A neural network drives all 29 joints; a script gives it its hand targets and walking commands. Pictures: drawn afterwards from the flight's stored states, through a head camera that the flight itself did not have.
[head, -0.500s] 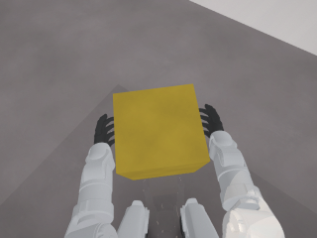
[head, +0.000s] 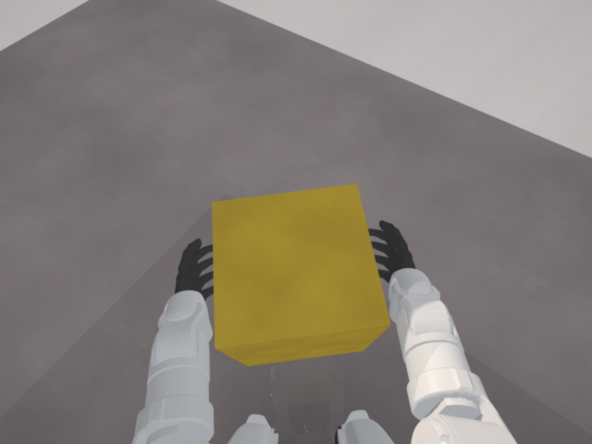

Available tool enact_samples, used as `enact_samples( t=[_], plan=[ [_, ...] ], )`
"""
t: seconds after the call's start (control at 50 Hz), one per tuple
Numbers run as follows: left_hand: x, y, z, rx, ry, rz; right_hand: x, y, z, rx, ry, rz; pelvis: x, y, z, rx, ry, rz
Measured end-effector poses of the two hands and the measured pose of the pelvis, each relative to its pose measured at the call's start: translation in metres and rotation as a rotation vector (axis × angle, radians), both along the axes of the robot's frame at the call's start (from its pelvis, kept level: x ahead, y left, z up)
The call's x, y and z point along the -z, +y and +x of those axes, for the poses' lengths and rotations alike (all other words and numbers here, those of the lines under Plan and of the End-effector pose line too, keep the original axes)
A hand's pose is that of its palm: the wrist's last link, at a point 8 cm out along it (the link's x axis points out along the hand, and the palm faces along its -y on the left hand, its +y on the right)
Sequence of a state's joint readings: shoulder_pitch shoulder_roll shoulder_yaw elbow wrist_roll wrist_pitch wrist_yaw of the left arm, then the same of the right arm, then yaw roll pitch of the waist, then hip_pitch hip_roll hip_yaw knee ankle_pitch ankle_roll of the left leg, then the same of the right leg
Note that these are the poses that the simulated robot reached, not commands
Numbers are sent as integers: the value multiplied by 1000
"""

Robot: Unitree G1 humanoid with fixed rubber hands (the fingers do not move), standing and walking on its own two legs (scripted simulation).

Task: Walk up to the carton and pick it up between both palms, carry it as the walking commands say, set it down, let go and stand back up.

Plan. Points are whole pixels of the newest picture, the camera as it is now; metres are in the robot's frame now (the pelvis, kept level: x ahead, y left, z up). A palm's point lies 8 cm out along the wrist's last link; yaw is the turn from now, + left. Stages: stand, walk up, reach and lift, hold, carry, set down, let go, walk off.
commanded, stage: reach and lift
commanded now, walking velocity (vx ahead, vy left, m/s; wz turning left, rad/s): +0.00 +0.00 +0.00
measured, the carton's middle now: (296, 285) +0.37 +0.02 -0.11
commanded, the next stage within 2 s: none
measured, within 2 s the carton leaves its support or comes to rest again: neither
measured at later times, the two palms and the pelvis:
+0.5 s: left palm (168, 286) +0.32 +0.18 +0.03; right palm (408, 265) +0.35 -0.12 +0.02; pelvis +0.02 +0.01 +0.04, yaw +0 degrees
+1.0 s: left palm (145, 281) +0.31 +0.18 +0.09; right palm (424, 257) +0.33 -0.12 +0.09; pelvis +0.03 +0.00 +0.06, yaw +0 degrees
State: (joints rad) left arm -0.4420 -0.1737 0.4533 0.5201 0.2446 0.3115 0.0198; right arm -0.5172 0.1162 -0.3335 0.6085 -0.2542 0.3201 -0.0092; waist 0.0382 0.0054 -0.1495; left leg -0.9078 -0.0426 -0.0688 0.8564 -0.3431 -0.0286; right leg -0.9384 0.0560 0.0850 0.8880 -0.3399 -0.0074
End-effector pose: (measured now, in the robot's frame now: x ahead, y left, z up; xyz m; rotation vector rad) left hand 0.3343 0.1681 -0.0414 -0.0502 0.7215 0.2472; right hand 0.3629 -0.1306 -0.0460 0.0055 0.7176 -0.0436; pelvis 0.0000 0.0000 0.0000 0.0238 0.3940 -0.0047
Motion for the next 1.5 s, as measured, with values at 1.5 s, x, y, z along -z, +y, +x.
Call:
enact_samples(
  t=[1.5],
  plan=[
    [-141,-2,-30,102,-21,34,-144,-3,-50,44,-31,-34,-60,7,22,-12,-481,-21]
  ],
)
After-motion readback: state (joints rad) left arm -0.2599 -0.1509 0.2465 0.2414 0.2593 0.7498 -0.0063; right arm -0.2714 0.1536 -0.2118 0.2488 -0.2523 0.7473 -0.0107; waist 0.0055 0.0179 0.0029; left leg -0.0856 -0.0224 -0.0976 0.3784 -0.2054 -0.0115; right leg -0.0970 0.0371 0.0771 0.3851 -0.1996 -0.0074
